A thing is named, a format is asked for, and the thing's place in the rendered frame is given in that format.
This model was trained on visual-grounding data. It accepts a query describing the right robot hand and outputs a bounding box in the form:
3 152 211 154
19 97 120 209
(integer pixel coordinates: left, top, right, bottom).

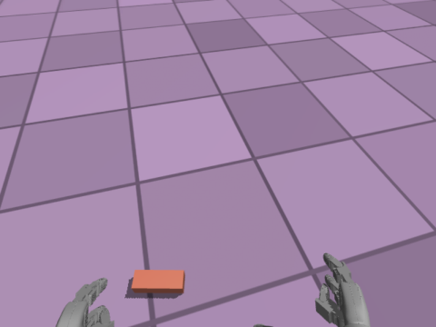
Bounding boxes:
315 253 371 327

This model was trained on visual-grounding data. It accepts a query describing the left robot hand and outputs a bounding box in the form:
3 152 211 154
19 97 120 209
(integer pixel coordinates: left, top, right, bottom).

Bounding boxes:
56 278 114 327

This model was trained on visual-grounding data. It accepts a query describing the carton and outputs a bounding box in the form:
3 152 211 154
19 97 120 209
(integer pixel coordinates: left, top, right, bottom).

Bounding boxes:
131 270 185 293

